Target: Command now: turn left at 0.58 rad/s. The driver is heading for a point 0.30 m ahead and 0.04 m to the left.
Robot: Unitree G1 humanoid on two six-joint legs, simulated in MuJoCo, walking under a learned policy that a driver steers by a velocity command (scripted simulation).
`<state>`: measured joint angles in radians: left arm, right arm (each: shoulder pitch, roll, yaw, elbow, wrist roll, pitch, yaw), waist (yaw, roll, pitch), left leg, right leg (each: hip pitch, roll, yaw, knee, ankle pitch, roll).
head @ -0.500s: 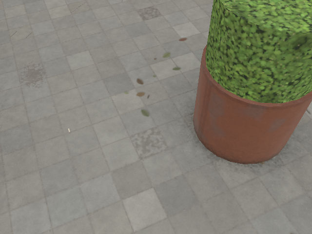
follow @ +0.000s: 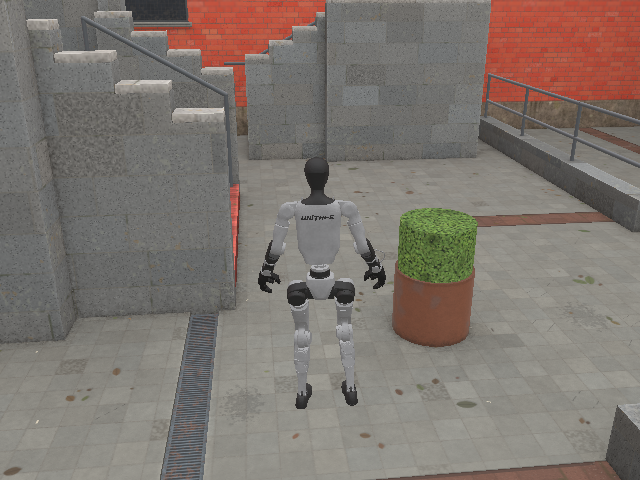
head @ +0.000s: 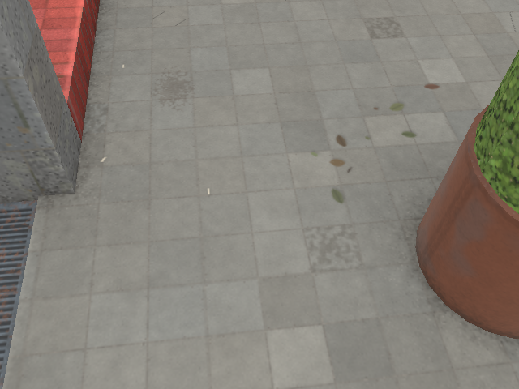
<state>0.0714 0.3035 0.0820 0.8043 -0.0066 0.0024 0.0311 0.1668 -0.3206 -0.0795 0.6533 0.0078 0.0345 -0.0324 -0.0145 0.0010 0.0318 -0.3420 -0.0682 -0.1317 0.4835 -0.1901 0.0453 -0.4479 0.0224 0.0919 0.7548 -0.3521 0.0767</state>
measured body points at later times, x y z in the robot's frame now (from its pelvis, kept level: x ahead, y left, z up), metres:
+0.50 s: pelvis -0.01 +0.00 -0.01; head +0.03 +0.02 +0.44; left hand +0.03 +0.32 -0.12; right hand +0.24 -0.22 -0.09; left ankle -0.04 +0.11 -0.73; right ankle +0.02 -0.15 -0.74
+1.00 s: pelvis +0.00 +0.02 -0.01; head +0.02 +0.02 +0.44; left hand +0.00 +0.32 -0.11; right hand +0.26 -0.14 -0.10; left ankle -0.04 +0.11 -0.74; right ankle +0.06 -0.11 -0.74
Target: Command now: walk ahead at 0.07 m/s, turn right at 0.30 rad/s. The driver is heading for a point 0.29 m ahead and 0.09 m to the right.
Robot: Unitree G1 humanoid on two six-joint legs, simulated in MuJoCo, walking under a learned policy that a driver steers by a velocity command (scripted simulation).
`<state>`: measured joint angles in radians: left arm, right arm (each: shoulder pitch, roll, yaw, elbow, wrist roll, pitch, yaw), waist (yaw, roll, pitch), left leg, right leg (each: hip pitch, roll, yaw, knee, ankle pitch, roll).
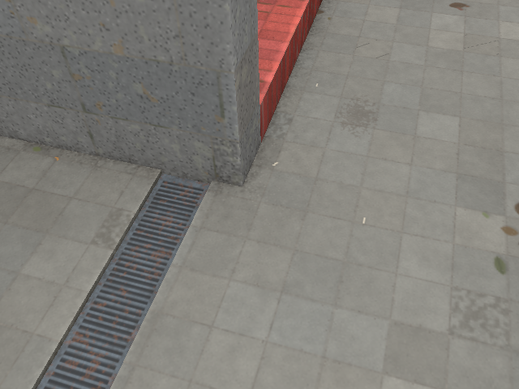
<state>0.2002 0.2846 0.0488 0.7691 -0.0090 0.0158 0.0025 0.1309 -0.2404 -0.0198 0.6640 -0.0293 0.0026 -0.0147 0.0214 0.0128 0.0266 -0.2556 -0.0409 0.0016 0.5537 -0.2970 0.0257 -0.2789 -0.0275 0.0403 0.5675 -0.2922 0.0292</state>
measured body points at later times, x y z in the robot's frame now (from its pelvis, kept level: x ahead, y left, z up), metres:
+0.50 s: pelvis +0.11 -0.10 -0.01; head +0.16 -0.12 +0.44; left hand +0.39 +0.09 -0.08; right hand +0.09 -0.40 -0.13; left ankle +0.01 +0.08 -0.66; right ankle +0.16 -0.21 -0.73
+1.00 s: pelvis +0.19 -0.12 +0.00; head +0.20 -0.12 +0.45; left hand +0.38 +0.08 -0.12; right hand +0.25 -0.41 -0.10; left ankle +0.23 +0.02 -0.73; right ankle +0.16 -0.21 -0.73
